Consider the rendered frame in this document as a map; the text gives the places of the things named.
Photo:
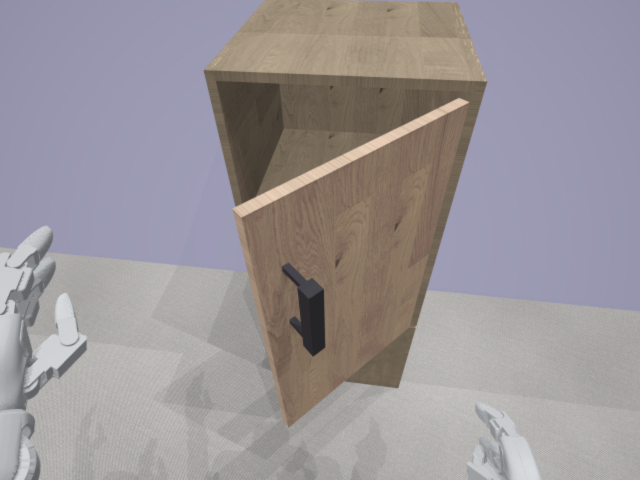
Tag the left robot hand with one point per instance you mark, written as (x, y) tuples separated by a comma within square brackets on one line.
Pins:
[(22, 281)]

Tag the right robot hand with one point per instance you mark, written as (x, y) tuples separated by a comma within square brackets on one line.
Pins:
[(513, 458)]

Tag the handle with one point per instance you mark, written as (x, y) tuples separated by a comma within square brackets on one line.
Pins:
[(311, 305)]

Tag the left robot forearm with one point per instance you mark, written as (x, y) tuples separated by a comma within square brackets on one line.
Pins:
[(18, 457)]

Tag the cupboard door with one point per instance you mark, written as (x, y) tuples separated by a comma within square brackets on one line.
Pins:
[(362, 226)]

